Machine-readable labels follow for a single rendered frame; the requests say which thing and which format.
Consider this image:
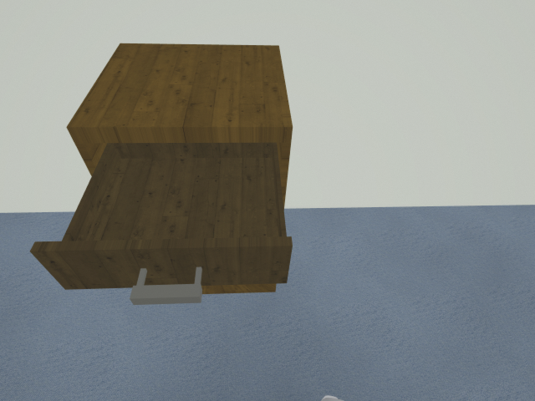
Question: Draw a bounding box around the cabinet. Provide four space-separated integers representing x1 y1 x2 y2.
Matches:
66 43 293 294

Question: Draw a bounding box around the handle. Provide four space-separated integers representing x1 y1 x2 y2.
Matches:
130 267 202 305

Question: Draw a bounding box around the drawer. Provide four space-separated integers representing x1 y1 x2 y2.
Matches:
30 143 293 290

